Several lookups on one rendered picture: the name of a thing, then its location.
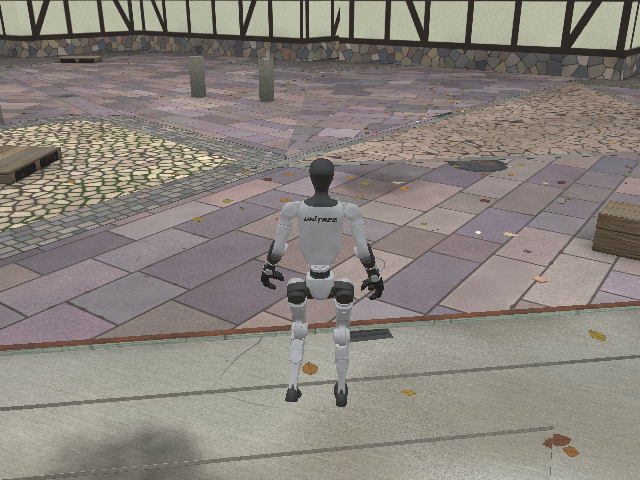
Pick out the humanoid robot torso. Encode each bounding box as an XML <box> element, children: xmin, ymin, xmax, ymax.
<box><xmin>297</xmin><ymin>197</ymin><xmax>344</xmax><ymax>300</ymax></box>

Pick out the right robot upper arm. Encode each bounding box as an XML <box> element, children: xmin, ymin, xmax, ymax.
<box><xmin>342</xmin><ymin>202</ymin><xmax>370</xmax><ymax>259</ymax></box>

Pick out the right robot forearm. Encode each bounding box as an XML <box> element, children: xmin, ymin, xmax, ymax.
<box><xmin>360</xmin><ymin>243</ymin><xmax>381</xmax><ymax>282</ymax></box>

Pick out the right robot shin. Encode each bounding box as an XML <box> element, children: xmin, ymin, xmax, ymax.
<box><xmin>335</xmin><ymin>328</ymin><xmax>350</xmax><ymax>394</ymax></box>

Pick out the robot right hand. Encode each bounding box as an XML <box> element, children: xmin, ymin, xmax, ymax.
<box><xmin>361</xmin><ymin>277</ymin><xmax>384</xmax><ymax>300</ymax></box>

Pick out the left robot upper arm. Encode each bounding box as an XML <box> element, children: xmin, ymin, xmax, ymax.
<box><xmin>272</xmin><ymin>201</ymin><xmax>300</xmax><ymax>256</ymax></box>

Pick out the robot left hand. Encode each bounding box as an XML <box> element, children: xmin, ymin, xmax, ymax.
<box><xmin>261</xmin><ymin>271</ymin><xmax>284</xmax><ymax>290</ymax></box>

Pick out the left robot forearm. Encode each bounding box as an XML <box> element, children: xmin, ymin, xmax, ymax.
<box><xmin>263</xmin><ymin>240</ymin><xmax>282</xmax><ymax>275</ymax></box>

